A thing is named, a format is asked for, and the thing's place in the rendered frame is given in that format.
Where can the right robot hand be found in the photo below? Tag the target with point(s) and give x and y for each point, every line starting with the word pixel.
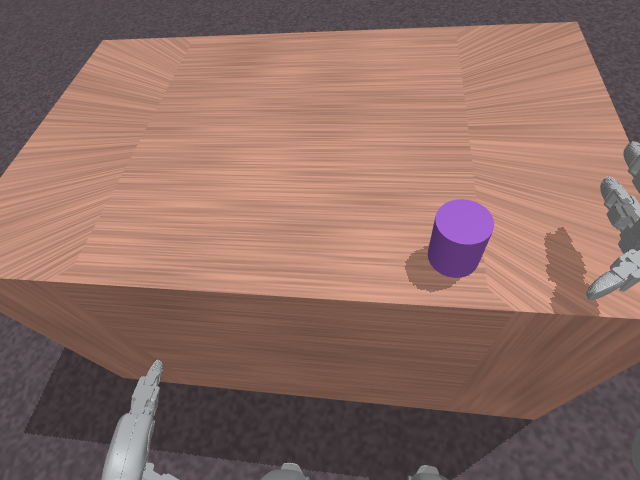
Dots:
pixel 624 214

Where can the left robot hand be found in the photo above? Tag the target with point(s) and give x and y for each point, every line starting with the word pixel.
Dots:
pixel 128 454

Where can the can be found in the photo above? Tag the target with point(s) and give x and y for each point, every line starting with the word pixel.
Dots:
pixel 461 231

